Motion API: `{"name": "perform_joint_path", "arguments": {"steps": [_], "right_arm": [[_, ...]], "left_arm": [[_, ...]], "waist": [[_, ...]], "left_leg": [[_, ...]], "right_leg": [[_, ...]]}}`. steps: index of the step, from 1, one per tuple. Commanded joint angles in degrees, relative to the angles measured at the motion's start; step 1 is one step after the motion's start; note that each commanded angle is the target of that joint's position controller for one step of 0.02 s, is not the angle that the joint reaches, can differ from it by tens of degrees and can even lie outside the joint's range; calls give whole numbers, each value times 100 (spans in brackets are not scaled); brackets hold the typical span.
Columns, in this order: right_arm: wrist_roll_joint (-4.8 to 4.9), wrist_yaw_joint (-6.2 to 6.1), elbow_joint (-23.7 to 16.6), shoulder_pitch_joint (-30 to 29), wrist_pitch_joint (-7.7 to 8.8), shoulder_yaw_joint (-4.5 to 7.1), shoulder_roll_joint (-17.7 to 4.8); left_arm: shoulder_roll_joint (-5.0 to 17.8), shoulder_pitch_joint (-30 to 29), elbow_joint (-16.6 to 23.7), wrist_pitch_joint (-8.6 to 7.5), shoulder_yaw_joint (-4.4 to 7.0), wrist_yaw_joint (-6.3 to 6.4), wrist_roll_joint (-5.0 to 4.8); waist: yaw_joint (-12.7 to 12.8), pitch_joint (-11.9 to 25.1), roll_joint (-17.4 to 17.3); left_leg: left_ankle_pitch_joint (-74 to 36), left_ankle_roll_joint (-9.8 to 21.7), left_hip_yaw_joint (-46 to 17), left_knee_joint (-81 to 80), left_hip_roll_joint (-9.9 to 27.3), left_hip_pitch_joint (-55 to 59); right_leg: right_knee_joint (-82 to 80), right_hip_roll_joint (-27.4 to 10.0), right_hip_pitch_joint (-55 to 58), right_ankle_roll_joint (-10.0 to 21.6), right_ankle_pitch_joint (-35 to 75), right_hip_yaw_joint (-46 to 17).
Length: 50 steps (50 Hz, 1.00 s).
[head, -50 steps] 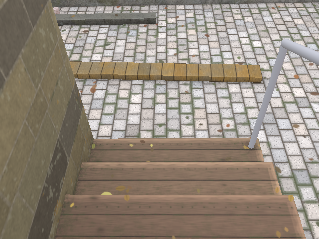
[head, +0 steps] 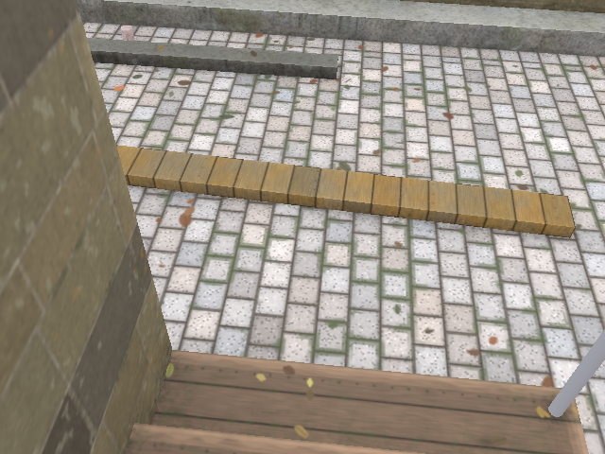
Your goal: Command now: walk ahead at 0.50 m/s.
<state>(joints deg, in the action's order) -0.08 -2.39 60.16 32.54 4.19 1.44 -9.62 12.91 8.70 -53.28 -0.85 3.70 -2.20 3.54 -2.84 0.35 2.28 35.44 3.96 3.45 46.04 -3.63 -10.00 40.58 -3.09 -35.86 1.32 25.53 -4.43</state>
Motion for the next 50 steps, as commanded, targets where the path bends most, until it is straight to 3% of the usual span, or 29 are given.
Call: {"name": "perform_joint_path", "arguments": {"steps": [1,4,6,7,8,9,10,11,12,14,15,19,21,22,25,27,30,32,34,36,37,38,39,41,43,44,45,47,50], "right_arm": [[-148,-96,-330,71,6,106,-613],[-276,-175,-336,107,-127,123,-716],[-267,-193,-307,184,-168,134,-748],[-251,-133,-283,46,-158,104,-773],[-174,-12,-249,32,-97,153,-767],[149,34,-310,705,-41,151,-346],[243,-58,-488,584,-52,194,-843],[185,-104,-865,-120,-83,165,-830],[31,-89,-1001,-1029,-131,197,-880],[-125,42,-822,-996,-353,262,-725],[-95,86,-735,-942,-428,288,-699],[-414,311,-678,-1318,-583,248,-361],[-245,348,-662,-1374,-632,270,-449],[-208,392,-914,-2139,-570,355,-659],[-321,443,-1186,-3329,-342,347,-797],[-268,492,-1239,-3455,-250,292,-671],[-134,498,-1457,-3666,-188,179,-392],[1,445,-1587,-3682,-119,169,-470],[-16,366,-1503,-3372,-22,205,-648],[-114,272,-848,-1516,63,246,-739],[-137,218,-572,-710,76,397,-1313],[-205,225,-565,-351,11,469,-1729],[-35,341,-780,-339,-26,418,-1529],[9,154,-1174,-1234,-88,360,-1227],[-59,-48,-1179,-1270,-134,208,-1031],[-119,-50,-1143,-1286,-119,153,-925],[-136,-47,-1153,-1436,-67,168,-888],[79,-68,-1076,-1391,23,163,-905],[7,-53,-1115,-1464,-79,120,-921]], "left_arm": [[51,-1153,684,-89,-56,-9,-97],[158,-1182,792,-237,-50,25,-243],[267,-324,437,-255,16,90,-264],[332,1064,-5,-254,93,131,-190],[641,2359,-407,-207,197,103,-140],[1215,2766,-557,-223,291,54,-64],[1207,2872,-378,-181,278,-45,-225],[1378,2542,-314,-198,342,20,-342],[891,1972,-197,-168,206,108,-296],[517,1625,-184,-233,12,138,-107],[382,1371,-143,-350,-82,117,-92],[651,1476,-297,-482,-60,179,-303],[653,1470,-173,-423,-62,124,-248],[481,1861,-368,-459,-78,149,-295],[708,2303,-217,-433,16,320,-227],[619,2184,-127,-468,1,387,-235],[565,2228,-28,-305,-34,415,-176],[516,2365,-6,-228,-45,488,-121],[580,2531,-109,-76,-23,595,-76],[341,2484,-238,10,-100,622,-154],[361,2668,-126,-51,-49,514,-269],[208,3473,-110,-120,29,558,-646],[447,3168,63,-140,-28,681,-716],[486,1529,515,-29,6,695,-335],[404,714,861,181,34,624,-161],[485,661,884,273,95,567,-199],[311,673,923,399,51,509,-179],[47,291,1133,466,-30,409,-141],[-141,291,1196,495,-136,225,-158]], "waist": [[-282,-1080,-668],[-455,-1246,-576],[-228,-968,-204],[411,-265,-136],[1046,307,-58],[676,1344,1520],[910,2103,884],[1016,2028,1111],[922,795,278],[384,-214,19],[95,-594,-253],[-93,-287,417],[-132,-118,498],[122,-423,301],[697,-490,28],[665,-557,-190],[984,-616,-34],[1178,-713,184],[1196,-825,252],[406,-390,-116],[235,63,-770],[381,1337,-1742],[80,1974,-1465],[-95,1144,-1248],[-56,247,-992],[233,-71,-530],[394,-121,-736],[629,-177,-770],[710,414,-1090]], "left_leg": [[-1738,752,-1520,-906,1209,-856],[-2314,780,-1620,-220,1222,-447],[-3390,767,-1414,851,1191,-338],[-4382,671,-1010,2180,970,-695],[-3324,491,-697,4196,475,-1577],[1724,101,-451,7133,-280,-3610],[1509,200,-703,7850,-12,-4509],[747,121,-526,7906,-37,-5337],[-398,117,-649,6765,306,-5395],[-745,79,-872,5605,479,-4271],[-1741,66,-1226,4269,586,-3773],[-3190,-342,-457,1441,718,-2293],[-3720,-275,-319,1464,670,-1859],[-4810,-216,-733,866,907,-2938],[-5089,-330,-842,42,927,-4021],[-5923,-463,-796,-736,837,-3080],[-5578,-486,-517,-1605,537,-1984],[-5414,-424,-812,-2447,702,-1888],[-5124,-383,-901,-3008,783,-1457],[-6868,-385,-327,-3586,753,449],[-8103,-394,-559,-2754,1206,1995],[-10323,96,-1145,-460,2505,4209],[-8891,412,-1741,-449,2979,4340],[-4364,1113,-2245,-2062,3111,2318],[-5676,1482,-1854,-2380,3096,482],[-5178,1122,-1300,-2440,2625,-153],[-5532,1014,-998,-2402,2391,-526],[-5817,925,-543,-2400,2131,-1001],[-6854,752,-181,-2212,2094,-495]], "right_leg": [[-737,64,29,-46,-137,183],[-1669,-156,267,49,-731,146],[-2157,-134,1390,196,-1217,354],[-1748,298,2970,310,-956,934],[-1838,10,4462,469,-503,641],[224,-1462,6769,1061,2704,-629],[342,-1921,7180,1175,2045,-1298],[-906,-2426,6656,1845,-706,-2246],[-1686,-2056,5166,1704,-2571,-1937],[-1869,-1859,2793,1532,-2655,-1761],[-1863,-1462,1860,1192,-2600,-1297],[-2012,-819,1144,1196,-1932,-692],[-1920,-715,1014,1203,-2146,-737],[-1678,-681,1816,1320,-3355,-1131],[-1200,-740,2915,1558,-4398,-1799],[-814,-497,2072,1456,-4886,-1633],[-265,-162,1555,1290,-4485,-1399],[115,-114,2076,1219,-4091,-1653],[801,-18,2299,1164,-3105,-1709],[3027,581,1627,938,-3515,-780],[4216,948,569,825,-5437,-524],[6484,1193,-857,568,-8324,-110],[7247,758,-1651,574,-7854,-106],[7442,501,-2241,375,-6165,377],[7274,449,-1773,259,-5853,365],[6132,312,-1580,224,-5120,101],[5972,458,-1388,225,-4770,242],[4502,458,-1107,54,-3714,276],[3033,522,-237,58,-2862,445]]}}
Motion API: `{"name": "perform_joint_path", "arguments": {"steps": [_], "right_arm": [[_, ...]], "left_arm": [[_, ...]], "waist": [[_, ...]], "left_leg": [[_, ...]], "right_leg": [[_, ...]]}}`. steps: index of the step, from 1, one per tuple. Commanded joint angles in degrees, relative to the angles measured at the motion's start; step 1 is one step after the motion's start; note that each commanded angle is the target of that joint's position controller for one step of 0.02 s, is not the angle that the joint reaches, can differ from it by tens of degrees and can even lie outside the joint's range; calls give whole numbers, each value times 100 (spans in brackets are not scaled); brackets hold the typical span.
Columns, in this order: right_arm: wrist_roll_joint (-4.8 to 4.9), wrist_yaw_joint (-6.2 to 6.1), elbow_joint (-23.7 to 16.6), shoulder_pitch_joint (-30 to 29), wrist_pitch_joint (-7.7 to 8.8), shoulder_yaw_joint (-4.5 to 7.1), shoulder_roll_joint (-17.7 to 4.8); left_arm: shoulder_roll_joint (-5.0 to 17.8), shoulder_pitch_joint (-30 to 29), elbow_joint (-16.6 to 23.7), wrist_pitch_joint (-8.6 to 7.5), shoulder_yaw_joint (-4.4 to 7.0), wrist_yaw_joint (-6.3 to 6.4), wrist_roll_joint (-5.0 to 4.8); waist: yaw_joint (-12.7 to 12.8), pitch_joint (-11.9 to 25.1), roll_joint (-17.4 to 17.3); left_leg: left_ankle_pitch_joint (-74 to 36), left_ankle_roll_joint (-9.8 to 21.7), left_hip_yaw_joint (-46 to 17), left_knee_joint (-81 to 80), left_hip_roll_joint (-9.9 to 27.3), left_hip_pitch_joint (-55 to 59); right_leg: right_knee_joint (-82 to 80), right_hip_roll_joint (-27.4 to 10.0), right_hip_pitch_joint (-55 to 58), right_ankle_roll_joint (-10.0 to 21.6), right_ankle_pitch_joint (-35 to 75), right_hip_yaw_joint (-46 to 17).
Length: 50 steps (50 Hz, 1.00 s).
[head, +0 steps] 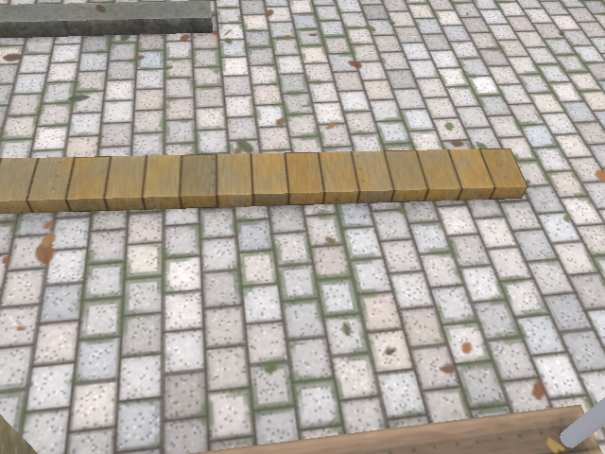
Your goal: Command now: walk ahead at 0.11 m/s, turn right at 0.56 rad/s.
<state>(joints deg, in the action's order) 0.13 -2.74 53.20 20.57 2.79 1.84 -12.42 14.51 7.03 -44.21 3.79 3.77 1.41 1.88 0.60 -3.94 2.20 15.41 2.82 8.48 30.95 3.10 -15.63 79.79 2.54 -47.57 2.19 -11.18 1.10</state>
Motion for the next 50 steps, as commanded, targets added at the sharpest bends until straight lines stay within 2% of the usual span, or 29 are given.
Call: {"name": "perform_joint_path", "arguments": {"steps": [1,2,3,4,5,6,7,9,10,11,12,13,14,15,17,19,21,23,26,28,29,30,31,32,34,36,37,41,50], "right_arm": [[13,17,-546,-292,27,71,-631],[24,40,-598,-310,-16,84,-681],[-5,62,-661,-247,-36,121,-859],[-60,96,-809,-321,-87,112,-899],[-60,85,-846,-324,-172,126,-924],[-133,87,-838,-142,-291,149,-926],[-185,60,-781,103,-375,246,-1207],[-234,38,-760,341,-511,311,-1340],[-236,40,-724,490,-546,311,-1279],[-286,96,-806,660,-525,288,-1083],[-174,161,-1422,492,-537,89,-467],[-76,131,-1538,-358,-605,121,-766],[106,95,-1524,-519,-629,139,-763],[80,46,-1353,-432,-626,144,-785],[-138,-6,-1015,-55,-738,158,-828],[-81,82,-865,50,-765,145,-724],[-86,157,-846,-114,-734,83,-538],[-127,217,-927,-385,-732,21,-458],[-35,243,-1087,-800,-725,-18,-496],[-67,241,-853,-231,-676,-59,-394],[-190,235,-787,-54,-590,-46,-602],[-162,198,-829,-440,-545,12,-939],[-164,229,-925,-848,-496,-89,-631],[-131,260,-942,-1123,-461,-159,-464],[-127,292,-855,-1008,-431,-152,-540],[-84,311,-753,-942,-430,-113,-606],[-56,351,-722,-921,-447,-152,-496],[-84,407,-620,-949,-467,-157,-494],[-115,318,-251,-1043,-453,-122,-532]], "left_arm": [[-214,477,217,4,-133,-164,-14],[-192,267,284,10,-149,-180,-36],[-42,192,299,28,-117,-179,19],[86,187,254,66,-80,-157,-42],[79,-137,415,100,-113,-174,-51],[-23,-631,581,99,-167,-215,-230],[-68,-701,632,83,-195,-227,-239],[47,-468,613,10,-167,-232,-237],[103,-102,541,-105,-135,-228,-292],[481,254,486,-238,-39,-214,-298],[1278,291,677,-220,88,-215,-313],[1072,1037,438,-216,45,-205,-307],[904,658,354,-197,-26,-152,-211],[563,153,416,-159,-130,-87,-196],[298,-237,570,-123,-220,-26,-164],[329,-206,664,-144,-227,-81,-113],[361,-185,687,-160,-221,-113,-125],[305,-109,753,-140,-256,-160,-127],[402,116,749,-67,-251,-165,-104],[401,42,760,-43,-265,-123,-161],[155,209,763,-62,-316,-126,-179],[74,174,916,-86,-355,-196,-229],[252,8,815,-94,-338,-202,-196],[155,136,686,-131,-339,-208,-163],[199,177,553,-164,-323,-251,-126],[231,245,495,-216,-330,-278,-100],[251,332,417,-218,-327,-301,-100],[270,330,287,-244,-326,-279,-117],[342,449,31,-310,-330,-142,-127]], "waist": [[358,967,-1006],[298,918,-1065],[270,1043,-1152],[334,1082,-968],[228,816,-1009],[6,353,-906],[-136,222,-1114],[-160,370,-1069],[26,662,-729],[110,1124,16],[-131,1659,1376],[487,1714,742],[243,1071,720],[-68,669,639],[-327,612,683],[-356,879,294],[-345,857,198],[-203,809,372],[16,612,556],[-247,662,196],[-153,680,-448],[87,351,-1440],[69,131,-1225],[172,107,-1000],[107,211,-809],[96,212,-609],[92,261,-513],[3,298,-226],[-21,374,-155]], "left_leg": [[-4802,804,-604,-627,1449,224],[-4698,731,-462,-604,1448,245],[-4744,734,-595,-364,1626,298],[-4669,730,-352,-48,1555,126],[-4445,696,-349,-67,1568,122],[-3843,608,-100,-226,1372,161],[-3658,583,-153,-55,1456,270],[-3505,625,-180,635,1492,419],[-3369,465,11,1456,1353,138],[-1070,126,106,2889,1052,-941],[2762,-213,-54,4083,125,-2568],[2417,-324,-1085,3877,12,-2421],[2034,-358,-1121,3801,39,-2469],[1659,-389,-1120,3401,129,-2206],[1200,-412,-905,3233,-9,-1369],[634,-327,-810,3187,-192,-657],[416,-244,-796,2863,-242,-445],[656,-202,-730,2260,-290,-286],[1440,-194,-661,810,-453,-151],[159,-93,-728,-533,-384,949],[9,-2,-1618,-1013,266,1440],[-352,398,-2596,-1299,960,680],[-322,528,-2742,-1464,1161,215],[-145,470,-2396,-1446,958,-45],[496,204,-1900,-1473,491,-267],[491,122,-1699,-1423,321,-14],[368,135,-1670,-1359,321,136],[48,158,-1552,-1204,272,403],[-366,147,-1403,-1076,186,616]], "right_leg": [[-1397,-139,1118,-15,866,-169],[-1774,-115,1335,19,812,-17],[-1277,-149,1526,117,1139,-43],[-1165,-84,1788,161,1231,96],[-1712,-154,1718,161,467,39],[-2721,-65,1689,101,-383,282],[-2984,41,1900,80,-921,460],[-3764,136,2515,196,-1460,503],[-4651,174,3421,336,-830,240],[-4926,-584,4632,556,963,-1135],[-4758,-2573,5456,1569,4903,-3522],[-5166,-2467,4910,1967,4994,-3379],[-5393,-2204,4391,1923,4110,-2854],[-5472,-1819,3831,1600,3258,-2295],[-5495,-1347,3000,1308,3133,-1589],[-5646,-1154,2563,1250,2629,-1283],[-5697,-1054,2440,1173,1918,-1215],[-5730,-1003,2502,1136,1364,-1195],[-5849,-1110,2831,1145,733,-1573],[-5588,-1036,2552,857,627,-1660],[-4905,-689,2143,567,241,-1321],[-4954,-81,2055,375,-635,-662],[-5022,-189,2425,274,-691,-596],[-5237,-307,3022,218,-272,-649],[-5332,-379,3688,228,192,-732],[-5436,-455,3583,258,290,-792],[-5494,-482,3498,268,228,-824],[-5619,-514,3316,278,215,-891],[-5651,-582,3353,322,453,-949]]}}
Over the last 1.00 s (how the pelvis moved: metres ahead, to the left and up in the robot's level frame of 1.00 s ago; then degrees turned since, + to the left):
0.48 0.00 -0.26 -17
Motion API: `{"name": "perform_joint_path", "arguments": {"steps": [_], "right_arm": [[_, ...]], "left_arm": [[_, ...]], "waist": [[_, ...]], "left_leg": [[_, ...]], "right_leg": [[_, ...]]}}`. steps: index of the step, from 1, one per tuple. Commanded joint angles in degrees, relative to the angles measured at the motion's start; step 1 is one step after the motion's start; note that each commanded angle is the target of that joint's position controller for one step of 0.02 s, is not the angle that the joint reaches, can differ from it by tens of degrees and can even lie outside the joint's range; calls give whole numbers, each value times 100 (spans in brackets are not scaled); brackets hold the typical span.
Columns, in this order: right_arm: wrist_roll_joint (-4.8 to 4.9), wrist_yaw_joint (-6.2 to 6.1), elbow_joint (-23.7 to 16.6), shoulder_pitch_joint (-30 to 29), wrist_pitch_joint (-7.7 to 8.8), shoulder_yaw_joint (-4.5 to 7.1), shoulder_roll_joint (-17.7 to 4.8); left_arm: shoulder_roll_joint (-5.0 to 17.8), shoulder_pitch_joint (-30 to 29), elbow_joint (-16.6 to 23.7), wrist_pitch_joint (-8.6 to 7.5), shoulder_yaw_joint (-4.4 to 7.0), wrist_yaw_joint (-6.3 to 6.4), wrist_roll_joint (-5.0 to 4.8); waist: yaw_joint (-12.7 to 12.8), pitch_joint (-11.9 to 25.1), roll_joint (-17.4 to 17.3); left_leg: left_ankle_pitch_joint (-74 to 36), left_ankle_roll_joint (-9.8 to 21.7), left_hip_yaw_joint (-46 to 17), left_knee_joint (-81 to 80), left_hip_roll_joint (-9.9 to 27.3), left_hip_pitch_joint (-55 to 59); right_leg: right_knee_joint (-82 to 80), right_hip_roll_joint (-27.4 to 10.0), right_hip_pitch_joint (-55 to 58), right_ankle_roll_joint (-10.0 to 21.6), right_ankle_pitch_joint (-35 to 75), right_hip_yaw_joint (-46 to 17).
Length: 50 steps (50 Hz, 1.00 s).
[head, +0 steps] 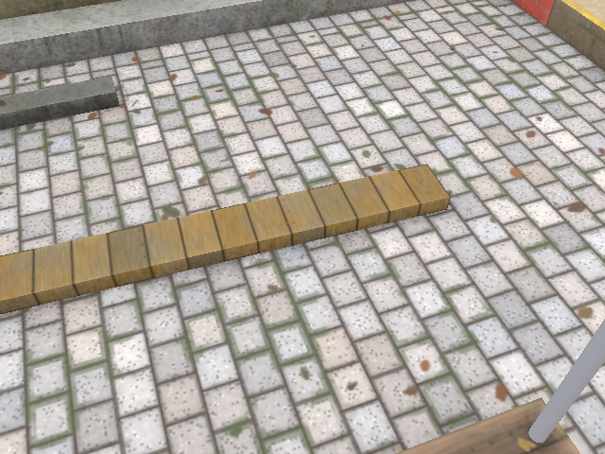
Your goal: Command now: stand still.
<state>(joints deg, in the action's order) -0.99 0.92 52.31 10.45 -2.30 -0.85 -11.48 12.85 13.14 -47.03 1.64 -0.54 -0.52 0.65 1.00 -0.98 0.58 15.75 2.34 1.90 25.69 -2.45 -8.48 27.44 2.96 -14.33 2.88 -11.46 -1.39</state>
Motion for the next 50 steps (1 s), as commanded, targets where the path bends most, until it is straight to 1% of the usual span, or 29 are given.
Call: {"name": "perform_joint_path", "arguments": {"steps": [1,9,11,14,15,17,20,22,26,29,30,31,32,33,34,35,36,37,38,39,40,41,42,43,44,46,48,49,50], "right_arm": [[0,-53,-116,-35,53,147,-614],[38,-90,104,38,13,156,-673],[34,-71,320,284,12,101,-540],[-20,-39,335,314,10,202,-760],[71,-66,279,176,68,198,-697],[11,-77,230,92,162,203,-633],[0,-34,136,-130,281,293,-752],[-5,-5,89,-208,347,304,-705],[-116,8,365,387,416,392,-755],[-165,-20,352,448,421,446,-831],[-154,-22,412,730,423,439,-768],[-32,-10,430,642,446,465,-731],[-18,5,586,1290,462,456,-638],[-53,22,781,1638,499,510,-660],[-154,-27,961,2255,660,598,-1043],[-164,-29,1174,2746,793,602,-1138],[-100,-55,1156,2739,844,621,-1145],[-192,-126,947,2086,835,594,-1032],[-248,-176,772,1554,850,549,-922],[-287,-204,774,1261,883,560,-864],[-247,-207,747,1060,899,496,-610],[-203,-226,745,843,1003,422,-255],[-99,-249,821,825,1103,396,-145],[-36,-223,862,836,1117,414,-195],[120,-279,914,756,1096,386,-197],[167,-351,1113,1066,1015,386,-165],[122,-453,1230,1216,945,417,-318],[100,-478,1222,1158,835,472,-482],[117,-406,1056,757,766,571,-676]], "left_arm": [[516,-146,285,-96,101,57,-5],[596,-204,83,-30,56,59,-2],[525,-29,-120,-14,14,47,1],[885,345,-282,32,192,18,48],[951,452,-349,-4,259,68,12],[1021,933,-527,-52,359,102,-1],[1102,1079,-597,-165,497,69,59],[1070,976,-599,-248,547,64,39],[990,879,-609,-451,580,22,129],[1050,902,-623,-506,583,37,168],[1101,840,-624,-500,595,47,159],[971,867,-655,-507,548,37,214],[1002,628,-619,-492,537,29,250],[903,529,-647,-519,548,15,286],[581,405,-382,-505,446,-6,231],[686,-505,-80,-569,445,24,312],[822,-931,14,-578,434,67,327],[998,-1136,-94,-586,470,63,243],[1060,-1182,-156,-622,499,-12,151],[978,-1068,-258,-637,476,-80,160],[871,-910,-400,-612,474,-136,93],[846,-1033,-454,-639,474,-172,31],[525,-946,-547,-666,396,-234,50],[255,-624,-735,-649,302,-298,66],[130,-684,-686,-663,259,-305,96],[15,-995,-597,-681,173,-283,139],[134,-358,-710,-684,191,-187,278],[343,525,-1026,-668,286,-153,271],[615,1137,-1159,-625,390,-149,209]], "waist": [[-57,84,-10],[-48,131,-28],[-39,149,14],[58,-316,86],[136,-521,243],[306,-437,601],[362,-437,492],[276,-369,465],[23,11,431],[-73,-78,360],[-220,-76,423],[-131,-145,344],[-488,-23,304],[-511,97,255],[-754,52,-1817],[-1014,-840,-2478],[-1053,-963,-1610],[-819,-1174,-777],[-598,-1144,-407],[-359,-1051,-560],[-190,-845,-401],[-78,-754,-131],[48,-553,-251],[126,-449,-162],[175,-473,-109],[21,-593,-67],[314,-533,118],[733,-322,397],[1253,-153,771]], "left_leg": [[-419,192,-731,-543,731,-90],[-401,114,-644,-391,644,-234],[441,59,-618,-620,584,-162],[1696,224,-390,-30,279,-877],[1573,179,-309,257,198,-1324],[994,121,-41,1027,100,-1797],[1203,135,-337,1865,244,-2300],[927,126,-466,2112,397,-2441],[99,30,-295,2977,461,-1675],[375,-27,-141,2855,480,-1598],[501,-50,83,2645,373,-1128],[-116,-148,-5,2187,398,-956],[-104,-182,455,1654,98,15],[-1068,-5,-224,1173,474,445],[322,215,-1694,-455,1189,737],[631,480,-2983,-1093,1940,1049],[1902,836,-3786,-1241,2207,1107],[1805,912,-3454,-1023,2013,835],[1159,902,-2937,-844,1769,507],[688,900,-2588,-553,1637,339],[379,803,-2019,-471,1397,-236],[1097,570,-1410,16,933,-698],[1404,405,-1051,45,726,-1303],[1576,329,-713,132,578,-2008],[1453,326,-561,220,578,-2498],[1107,308,-443,646,549,-2567],[109,370,-145,2154,341,-2241],[-79,348,88,3868,186,-1862],[1538,315,366,5860,-236,-2018]], "right_leg": [[-420,-633,49,259,492,-706],[-451,-693,153,345,578,-790],[-838,-639,222,300,-777,-866],[-867,-630,125,612,-2757,-1180],[-1031,-771,207,727,-3075,-1531],[-1505,-1321,590,1062,-3533,-2508],[-1654,-1661,595,1446,-3379,-3031],[-1583,-1667,510,1483,-2924,-2861],[-980,-1432,-106,1473,-1501,-2034],[-326,-1420,-357,1337,-651,-1775],[10,-1331,-675,1233,-299,-1513],[591,-1091,-881,1119,-659,-1081],[1235,-818,-1464,970,-810,-682],[2502,-777,-1662,784,-1220,-689],[4471,141,-2532,379,-2275,153],[5613,209,-4287,324,-2814,146],[5233,2,-5115,336,-2245,-186],[4698,-334,-5020,234,-1483,-131],[3975,-441,-4542,134,-885,-34],[3631,-590,-4101,79,-506,-41],[3279,-492,-3196,55,113,325],[2295,-442,-2536,1,1578,290],[1826,-254,-1431,-28,2885,632],[1578,-54,-314,-29,3522,969],[1236,-43,429,-31,3706,964],[737,50,1080,-37,3761,1084],[-291,43,1689,-19,3761,994],[-1412,-411,1994,238,4069,544],[-2144,-886,2294,709,4310,151]]}}
Over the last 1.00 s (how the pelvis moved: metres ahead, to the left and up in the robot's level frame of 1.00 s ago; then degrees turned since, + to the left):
0.04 -0.01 0.00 -12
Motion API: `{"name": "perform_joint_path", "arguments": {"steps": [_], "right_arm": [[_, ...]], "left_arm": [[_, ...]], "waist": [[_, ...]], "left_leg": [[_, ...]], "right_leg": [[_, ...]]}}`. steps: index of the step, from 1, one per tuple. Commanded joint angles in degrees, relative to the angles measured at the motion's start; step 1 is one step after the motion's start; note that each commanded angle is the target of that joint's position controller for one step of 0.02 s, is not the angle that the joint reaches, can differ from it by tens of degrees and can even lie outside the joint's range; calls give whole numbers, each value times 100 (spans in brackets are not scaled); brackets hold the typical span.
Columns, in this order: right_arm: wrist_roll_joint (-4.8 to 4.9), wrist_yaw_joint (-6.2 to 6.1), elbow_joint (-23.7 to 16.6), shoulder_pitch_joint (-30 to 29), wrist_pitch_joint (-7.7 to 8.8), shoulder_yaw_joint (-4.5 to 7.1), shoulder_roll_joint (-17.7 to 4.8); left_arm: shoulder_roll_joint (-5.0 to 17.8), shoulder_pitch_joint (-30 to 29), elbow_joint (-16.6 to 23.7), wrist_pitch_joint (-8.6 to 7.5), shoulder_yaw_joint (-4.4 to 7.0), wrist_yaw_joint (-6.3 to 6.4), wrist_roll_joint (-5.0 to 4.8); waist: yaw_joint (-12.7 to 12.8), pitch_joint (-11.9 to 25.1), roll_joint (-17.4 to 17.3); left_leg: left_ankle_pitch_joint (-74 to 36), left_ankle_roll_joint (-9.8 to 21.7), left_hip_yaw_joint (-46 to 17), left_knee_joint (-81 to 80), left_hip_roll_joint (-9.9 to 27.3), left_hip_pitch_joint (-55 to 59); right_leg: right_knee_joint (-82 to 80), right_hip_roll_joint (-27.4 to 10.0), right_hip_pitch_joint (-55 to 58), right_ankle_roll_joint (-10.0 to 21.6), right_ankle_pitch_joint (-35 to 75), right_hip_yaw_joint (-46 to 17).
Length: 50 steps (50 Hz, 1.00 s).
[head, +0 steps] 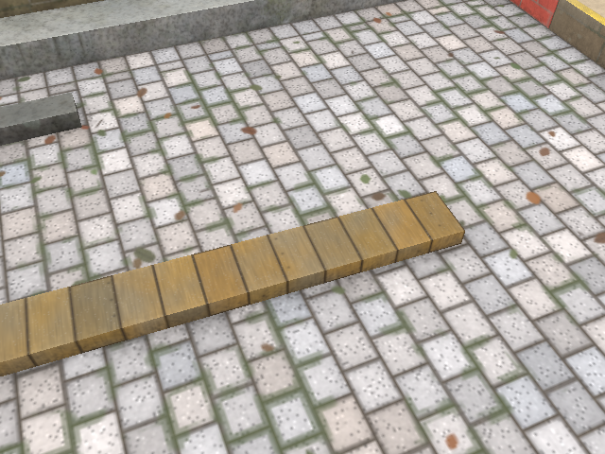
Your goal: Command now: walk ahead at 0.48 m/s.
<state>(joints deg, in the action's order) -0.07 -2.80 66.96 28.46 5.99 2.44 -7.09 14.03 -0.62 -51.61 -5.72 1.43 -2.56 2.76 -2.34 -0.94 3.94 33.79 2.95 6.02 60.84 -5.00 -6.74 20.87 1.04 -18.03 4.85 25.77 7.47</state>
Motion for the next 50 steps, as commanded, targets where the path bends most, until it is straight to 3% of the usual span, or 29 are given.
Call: {"name": "perform_joint_path", "arguments": {"steps": [1,2,3,4,5,6,7,8,9,10,13,16,20,22,24,25,26,27,28,29,30,31,33,34,35,40,46,48,50], "right_arm": [[-89,102,-642,-1147,-77,265,-1075],[223,113,-817,84,1,194,-682],[145,79,-506,451,-2,190,-803],[-140,143,-389,239,-71,235,-862],[-362,224,-596,63,-189,161,-588],[-538,297,-609,-383,-319,246,-918],[-488,300,-836,-762,-413,286,-1050],[-334,306,-798,-827,-483,277,-1010],[-307,332,-853,-1030,-526,268,-955],[-182,366,-1033,-1571,-453,272,-863],[-203,541,-1225,-2004,-360,178,-758],[-109,608,-1346,-2446,-354,145,-843],[-91,626,-1712,-3627,-279,38,-889],[16,646,-1632,-3445,-253,31,-943],[-43,575,-1067,-1962,-253,156,-1255],[-113,580,-590,-717,-230,240,-1388],[-184,589,-257,19,-219,353,-1734],[-298,611,-329,255,-165,287,-1810],[-52,530,-444,340,-235,352,-1955],[-72,390,-573,-66,-301,319,-1676],[-135,314,-837,-775,-279,176,-1178],[-242,204,-848,-1006,-197,206,-1309],[-167,216,-794,-1224,29,47,-899],[-141,241,-697,-1070,75,62,-969],[-115,246,-707,-951,130,72,-1013],[-4,293,-719,-670,40,-9,-898],[-56,235,-515,-68,-44,-9,-954],[-107,190,-519,-159,-92,18,-1050],[-91,226,-559,-166,-137,6,-984]], "left_arm": [[883,2850,-798,113,267,50,-14],[926,2910,-736,11,140,31,68],[722,2651,-722,-9,134,63,29],[540,2258,-600,-38,99,131,-60],[780,1557,-403,-63,235,297,20],[523,1784,-516,-26,173,377,-46],[615,2040,-632,-56,214,341,-39],[626,2313,-727,-66,258,286,46],[671,2504,-770,-76,303,270,36],[378,2451,-957,-150,286,306,-40],[162,2032,-954,-192,224,323,-98],[219,2248,-1033,-116,182,353,-69],[284,3098,-1290,-10,171,491,78],[382,3082,-1326,25,172,527,134],[512,3070,-1435,103,188,514,100],[525,3038,-1456,131,186,522,54],[372,3087,-1545,109,228,468,-90],[183,3931,-1493,99,241,570,-385],[512,3565,-1178,50,245,601,-530],[486,2632,-941,52,215,575,-312],[485,1975,-835,69,208,431,-121],[260,1856,-789,67,212,332,-62],[120,1784,-801,232,216,203,107],[-171,1851,-773,324,143,187,71],[-204,1738,-704,352,121,193,82],[-149,515,-125,310,19,160,-105],[73,-227,248,240,69,161,-124],[105,145,118,152,114,184,-130],[337,1628,-340,-10,258,271,-78]], "waist": [[1407,290,124],[586,1161,650],[525,1069,328],[329,383,-329],[74,658,217],[93,285,-594],[168,42,-384],[166,62,-724],[213,-51,-718],[227,-464,-888],[220,-365,-304],[368,-473,-236],[1007,-1154,-88],[938,-1171,-186],[307,-636,-489],[-293,-170,-646],[-611,311,-1584],[-84,1138,-2216],[-423,2154,-2616],[-462,1583,-1967],[-325,688,-864],[-171,539,-1162],[342,-115,-524],[415,-176,-573],[411,-150,-779],[299,-177,-674],[96,-444,-626],[232,-373,-680],[782,365,-455]], "left_leg": [[576,408,-330,3524,39,-3141],[304,578,-1394,2932,436,-4133],[-205,605,-1477,2389,618,-4620],[-928,381,-1341,1507,717,-4496],[-1049,-48,-1456,1096,1000,-4253],[-1036,-284,-1549,894,1026,-4107],[-912,-427,-1488,468,1158,-3814],[-1281,-453,-1260,409,1107,-3549],[-1829,-362,-1258,334,1151,-3485],[-2967,-323,-1624,-492,1232,-3913],[-5241,-148,-1060,-2046,1014,-2490],[-5767,-23,-1001,-2096,1017,-2502],[-5236,-114,-915,-2965,1114,-3459],[-5090,-72,-667,-3558,1093,-2609],[-4696,97,-360,-3917,891,-864],[-5072,174,-551,-4248,937,655],[-6308,278,-595,-3757,1230,1828],[-8637,433,-1570,-1792,2252,3503],[-5573,1202,-3183,-2606,3051,3933],[-2147,1315,-3431,-3716,2880,3079],[-921,971,-2876,-4379,2277,1684],[-1485,1167,-3101,-4328,2544,1016],[-3074,946,-2497,-4477,2187,-632],[-3605,941,-2115,-4628,1906,-949],[-4361,1028,-1945,-4639,1867,-824],[-4871,879,-1275,-4920,1675,-591],[-4767,884,-1249,-4839,1894,710],[-5459,755,-1051,-4289,1789,856],[-5885,559,-776,-2461,1343,114]], "right_leg": [[-226,-964,3568,498,667,-947],[1316,-2011,5074,548,2220,-1740],[1245,-2131,4927,748,1784,-1938],[759,-1812,3592,872,524,-1735],[350,-2485,2721,1738,-1591,-3015],[88,-2430,2027,1857,-1499,-3136],[207,-2443,1385,1892,-985,-3120],[230,-2107,1093,1743,-884,-2671],[254,-2005,836,1581,-1214,-2511],[350,-1523,797,1219,-2402,-2224],[552,-655,-205,854,-3907,-1482],[1023,-873,21,873,-4402,-1694],[1738,-1054,1118,850,-4117,-1932],[2097,-959,978,764,-3562,-1752],[3611,-873,922,688,-1946,-1349],[5093,-678,307,562,-2041,-1256],[7220,208,-601,316,-5459,-721],[8902,410,-2321,195,-7527,-1094],[9112,357,-3277,179,-6887,-1046],[8696,10,-3857,180,-5997,-793],[7516,-288,-3312,169,-5165,-812],[7408,-327,-3055,98,-4700,-982],[5549,-628,-1910,-202,-3947,-1238],[4995,-567,-1591,-330,-3900,-987],[4579,-528,-1590,-411,-3816,-904],[2454,-462,-1128,-345,-2737,-637],[1441,-366,-1390,-77,-3127,-518],[1044,-126,-833,5,-3549,-284],[574,-161,1323,223,-3344,-504]]}}
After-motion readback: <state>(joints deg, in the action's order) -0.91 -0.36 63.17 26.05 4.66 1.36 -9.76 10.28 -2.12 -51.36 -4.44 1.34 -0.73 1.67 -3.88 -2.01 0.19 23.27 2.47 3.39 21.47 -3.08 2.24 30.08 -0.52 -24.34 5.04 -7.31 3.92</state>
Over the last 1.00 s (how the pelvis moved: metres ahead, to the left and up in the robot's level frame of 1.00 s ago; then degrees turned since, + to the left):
0.30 0.07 -0.10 1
